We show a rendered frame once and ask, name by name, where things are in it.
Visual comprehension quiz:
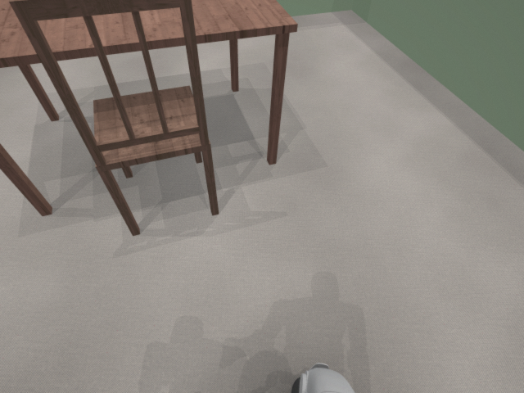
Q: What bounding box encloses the table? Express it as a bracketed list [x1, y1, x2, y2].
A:
[0, 0, 298, 216]

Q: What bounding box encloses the robot right shin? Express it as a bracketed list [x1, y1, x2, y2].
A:
[311, 363, 329, 369]

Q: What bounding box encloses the robot right thigh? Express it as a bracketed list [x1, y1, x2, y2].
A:
[299, 368, 355, 393]

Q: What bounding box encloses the chair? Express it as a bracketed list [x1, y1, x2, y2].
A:
[9, 0, 219, 236]

